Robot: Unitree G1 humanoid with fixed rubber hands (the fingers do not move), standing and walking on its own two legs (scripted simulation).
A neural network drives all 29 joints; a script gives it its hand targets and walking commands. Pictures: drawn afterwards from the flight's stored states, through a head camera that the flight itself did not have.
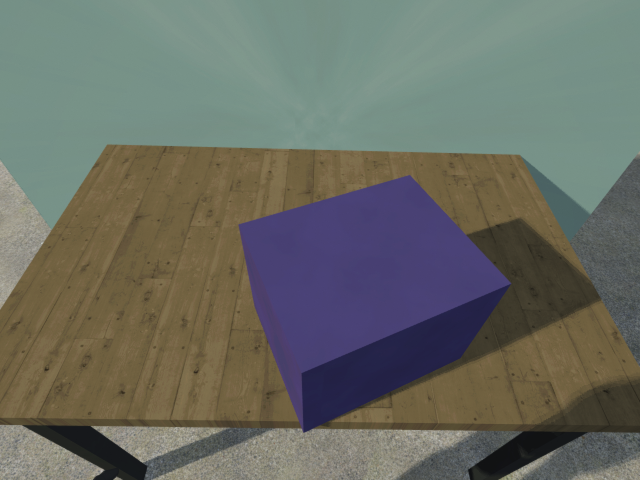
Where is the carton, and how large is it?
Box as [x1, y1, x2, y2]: [238, 175, 510, 432]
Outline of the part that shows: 409,175 238,224 254,305 303,432 459,358 510,284 509,281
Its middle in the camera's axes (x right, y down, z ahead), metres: +0.05 +0.09 +0.56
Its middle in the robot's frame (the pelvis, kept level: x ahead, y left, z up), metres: +0.37 -0.03 +0.00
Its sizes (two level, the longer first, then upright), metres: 0.271 0.221 0.207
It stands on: a table, 0.67 m high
